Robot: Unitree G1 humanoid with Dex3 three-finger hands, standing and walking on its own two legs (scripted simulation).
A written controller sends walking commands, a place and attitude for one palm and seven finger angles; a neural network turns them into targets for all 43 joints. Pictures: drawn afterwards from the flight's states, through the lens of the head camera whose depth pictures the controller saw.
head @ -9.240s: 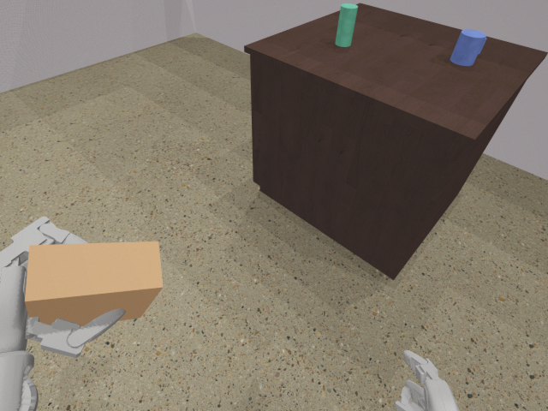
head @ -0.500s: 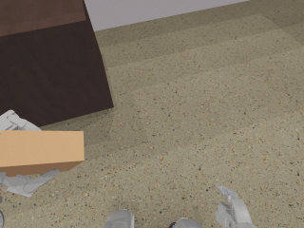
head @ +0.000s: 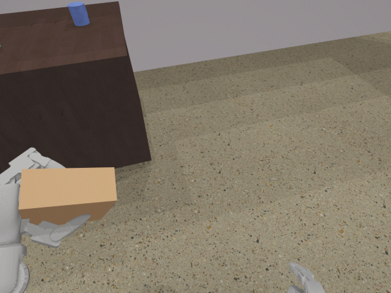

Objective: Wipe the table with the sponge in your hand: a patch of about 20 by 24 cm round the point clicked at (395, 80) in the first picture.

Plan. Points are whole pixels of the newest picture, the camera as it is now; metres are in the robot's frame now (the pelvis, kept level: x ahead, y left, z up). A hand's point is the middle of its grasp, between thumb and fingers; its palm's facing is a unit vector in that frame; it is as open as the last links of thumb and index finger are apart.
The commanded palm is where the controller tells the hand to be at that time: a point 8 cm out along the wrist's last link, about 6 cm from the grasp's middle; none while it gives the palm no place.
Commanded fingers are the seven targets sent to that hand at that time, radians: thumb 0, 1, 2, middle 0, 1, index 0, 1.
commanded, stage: take the last steps up to it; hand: left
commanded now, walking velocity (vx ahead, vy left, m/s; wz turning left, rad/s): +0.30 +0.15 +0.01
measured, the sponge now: (81, 197) +0.23 +0.20 +0.15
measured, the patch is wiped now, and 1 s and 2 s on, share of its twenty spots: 0.00 0.00 0.00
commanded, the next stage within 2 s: none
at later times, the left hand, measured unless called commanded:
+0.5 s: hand (40, 155) +0.29 +0.29 +0.18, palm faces +0.34 -0.81 -0.48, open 9.8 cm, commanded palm +0.24 +0.34 +0.19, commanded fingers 0.00 0.10 1.30 -1.20 -1.60 -1.20 -1.60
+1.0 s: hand (24, 112) +0.41 +0.38 +0.18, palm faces +0.38 -0.80 -0.47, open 9.8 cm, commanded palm +0.34 +0.42 +0.19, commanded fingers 0.00 0.10 1.30 -1.20 -1.60 -1.20 -1.60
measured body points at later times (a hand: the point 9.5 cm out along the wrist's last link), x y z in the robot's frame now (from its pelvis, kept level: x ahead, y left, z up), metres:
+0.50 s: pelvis +0.07 +0.06 +0.01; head +0.10 +0.05 +0.45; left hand +0.27 +0.33 +0.21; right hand +0.23 -0.15 -0.10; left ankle +0.08 +0.17 -0.73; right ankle +0.08 -0.04 -0.71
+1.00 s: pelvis +0.17 +0.14 +0.00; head +0.22 +0.15 +0.45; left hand +0.38 +0.42 +0.20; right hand +0.34 -0.10 -0.08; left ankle +0.22 +0.25 -0.73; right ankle +0.11 +0.01 -0.65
